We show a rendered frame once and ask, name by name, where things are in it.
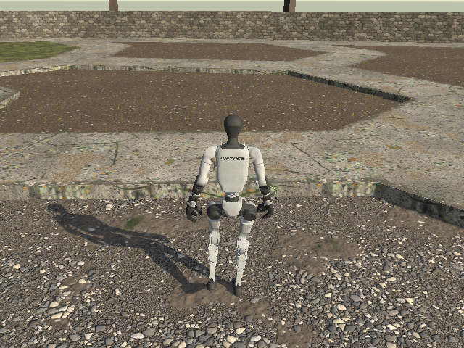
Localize right robot upper arm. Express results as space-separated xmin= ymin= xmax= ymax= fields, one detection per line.
xmin=248 ymin=146 xmax=267 ymax=187

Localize robot left forearm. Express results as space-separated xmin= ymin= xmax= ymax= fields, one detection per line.
xmin=188 ymin=175 xmax=204 ymax=207

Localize left robot upper arm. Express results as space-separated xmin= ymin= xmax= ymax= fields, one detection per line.
xmin=196 ymin=146 xmax=218 ymax=186

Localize left robot thigh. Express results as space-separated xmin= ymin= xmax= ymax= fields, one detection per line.
xmin=207 ymin=201 xmax=222 ymax=244

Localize robot right hand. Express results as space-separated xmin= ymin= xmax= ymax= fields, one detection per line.
xmin=257 ymin=203 xmax=274 ymax=219

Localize robot right forearm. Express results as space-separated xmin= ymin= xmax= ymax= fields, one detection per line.
xmin=259 ymin=176 xmax=272 ymax=205

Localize robot left hand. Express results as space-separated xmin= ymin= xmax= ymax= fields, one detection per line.
xmin=186 ymin=204 xmax=202 ymax=223

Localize humanoid robot torso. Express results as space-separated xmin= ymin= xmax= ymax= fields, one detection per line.
xmin=215 ymin=142 xmax=249 ymax=218

